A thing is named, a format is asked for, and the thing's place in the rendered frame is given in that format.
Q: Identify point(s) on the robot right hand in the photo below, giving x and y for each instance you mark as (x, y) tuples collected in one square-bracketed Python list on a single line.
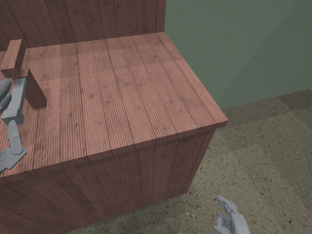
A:
[(236, 224)]

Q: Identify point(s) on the robot left hand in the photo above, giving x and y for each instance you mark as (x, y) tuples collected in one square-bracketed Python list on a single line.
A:
[(10, 156)]

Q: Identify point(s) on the counter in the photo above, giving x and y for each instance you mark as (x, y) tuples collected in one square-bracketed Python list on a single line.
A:
[(115, 119)]

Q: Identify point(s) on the tap lever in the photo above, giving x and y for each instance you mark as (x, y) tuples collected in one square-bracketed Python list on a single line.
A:
[(14, 111)]

